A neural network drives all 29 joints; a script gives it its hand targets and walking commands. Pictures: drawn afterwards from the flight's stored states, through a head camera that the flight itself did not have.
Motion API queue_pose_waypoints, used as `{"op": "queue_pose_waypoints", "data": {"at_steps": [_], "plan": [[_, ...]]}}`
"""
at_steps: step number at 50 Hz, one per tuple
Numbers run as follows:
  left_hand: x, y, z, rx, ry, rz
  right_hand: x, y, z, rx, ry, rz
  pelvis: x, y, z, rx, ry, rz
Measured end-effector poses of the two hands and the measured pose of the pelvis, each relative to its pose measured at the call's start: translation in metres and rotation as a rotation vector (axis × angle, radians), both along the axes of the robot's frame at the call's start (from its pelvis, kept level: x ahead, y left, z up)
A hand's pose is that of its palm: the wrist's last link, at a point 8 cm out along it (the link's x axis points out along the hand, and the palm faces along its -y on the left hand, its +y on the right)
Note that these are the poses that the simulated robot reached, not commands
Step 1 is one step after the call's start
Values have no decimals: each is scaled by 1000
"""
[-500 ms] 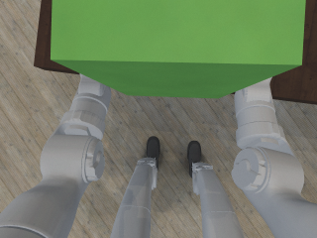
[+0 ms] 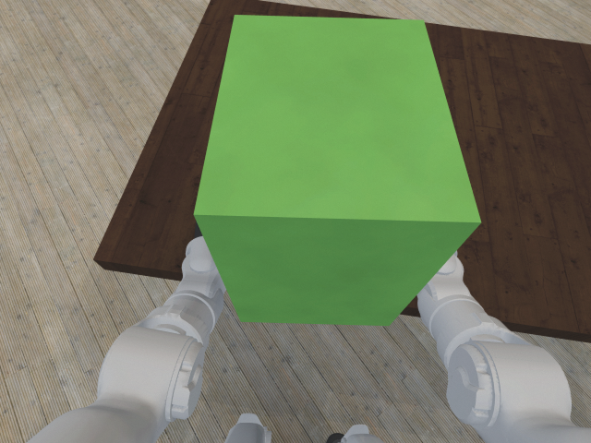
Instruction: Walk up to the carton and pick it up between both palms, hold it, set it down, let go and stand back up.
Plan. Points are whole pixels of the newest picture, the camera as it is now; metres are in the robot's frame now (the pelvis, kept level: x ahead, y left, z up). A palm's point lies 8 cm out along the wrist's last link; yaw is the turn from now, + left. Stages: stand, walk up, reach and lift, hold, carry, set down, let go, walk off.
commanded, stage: reach and lift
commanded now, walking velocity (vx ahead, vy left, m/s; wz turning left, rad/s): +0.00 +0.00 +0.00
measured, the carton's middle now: (321, 189) +0.44 +0.01 +0.05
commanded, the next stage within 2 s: none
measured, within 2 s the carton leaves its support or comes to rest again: neither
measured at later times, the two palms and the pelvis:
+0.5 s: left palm (212, 176) +0.44 +0.15 +0.07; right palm (458, 187) +0.44 -0.16 +0.08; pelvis +0.01 -0.02 +0.03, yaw +3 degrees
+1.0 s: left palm (195, 193) +0.41 +0.17 +0.08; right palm (456, 201) +0.41 -0.15 +0.09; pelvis +0.00 -0.02 +0.07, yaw +6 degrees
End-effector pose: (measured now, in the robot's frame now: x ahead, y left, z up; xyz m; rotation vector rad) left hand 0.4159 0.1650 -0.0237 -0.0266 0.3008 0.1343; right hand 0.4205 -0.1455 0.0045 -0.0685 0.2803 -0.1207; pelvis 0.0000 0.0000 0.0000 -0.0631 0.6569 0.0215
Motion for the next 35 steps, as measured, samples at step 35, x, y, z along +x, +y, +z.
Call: {"op": "queue_pose_waypoints", "data": {"at_steps": [35], "plan": [[16,-7,138,97,-132,-9,16,-9,109,88,-126,0,0,-29,51,63,-286,41]]}}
